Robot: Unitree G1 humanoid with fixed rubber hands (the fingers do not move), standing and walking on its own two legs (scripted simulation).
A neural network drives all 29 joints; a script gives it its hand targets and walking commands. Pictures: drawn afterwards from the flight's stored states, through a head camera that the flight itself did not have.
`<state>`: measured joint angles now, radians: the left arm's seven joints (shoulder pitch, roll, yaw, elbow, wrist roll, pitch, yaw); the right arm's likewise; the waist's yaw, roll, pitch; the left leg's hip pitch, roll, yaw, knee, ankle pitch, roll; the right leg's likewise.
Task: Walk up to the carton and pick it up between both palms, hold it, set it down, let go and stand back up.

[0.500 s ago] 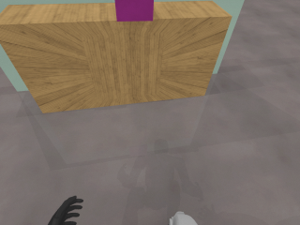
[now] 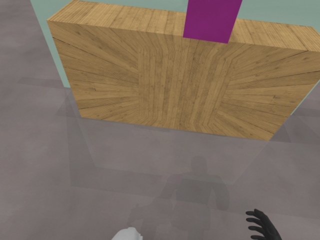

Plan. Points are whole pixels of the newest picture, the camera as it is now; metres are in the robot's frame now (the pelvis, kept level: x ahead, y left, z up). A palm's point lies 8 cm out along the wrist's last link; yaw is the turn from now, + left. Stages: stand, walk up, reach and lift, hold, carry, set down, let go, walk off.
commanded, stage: walk up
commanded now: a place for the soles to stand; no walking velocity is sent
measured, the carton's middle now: (210, 5) +1.19 -0.13 +0.14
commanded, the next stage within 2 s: none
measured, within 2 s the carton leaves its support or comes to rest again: neither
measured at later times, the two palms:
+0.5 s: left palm (101, 181) +0.28 +0.20 -0.07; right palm (286, 206) +0.28 -0.34 -0.09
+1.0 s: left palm (146, 116) +0.55 +0.11 -0.07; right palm (298, 171) +0.39 -0.41 -0.07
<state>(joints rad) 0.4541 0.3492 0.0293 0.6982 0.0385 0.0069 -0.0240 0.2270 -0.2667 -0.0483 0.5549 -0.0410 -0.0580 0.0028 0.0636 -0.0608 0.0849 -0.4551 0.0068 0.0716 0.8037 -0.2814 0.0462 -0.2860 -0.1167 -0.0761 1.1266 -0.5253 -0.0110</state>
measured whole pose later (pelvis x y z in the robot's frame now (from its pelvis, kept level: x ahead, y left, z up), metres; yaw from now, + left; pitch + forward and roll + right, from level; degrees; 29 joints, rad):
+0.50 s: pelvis +0.19 -0.07 +0.01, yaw -1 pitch -4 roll -1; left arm 0.35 0.29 0.03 0.64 0.04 -0.04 0.00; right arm 0.35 -0.31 -0.05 0.63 -0.03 -0.01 0.02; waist 0.02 0.07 0.08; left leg -0.51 0.06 0.02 1.16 -0.46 0.00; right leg -0.31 -0.06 -0.13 0.73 -0.36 -0.02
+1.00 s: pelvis +0.39 -0.12 +0.02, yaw -6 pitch -3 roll +2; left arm 0.27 0.29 0.05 0.59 0.04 -0.02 -0.07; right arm 0.41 -0.31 -0.04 0.68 -0.04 -0.05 -0.01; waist -0.06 -0.06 0.06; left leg -0.18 0.12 0.14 0.68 -0.43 -0.02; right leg -0.45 -0.09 -0.05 0.71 -0.25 -0.02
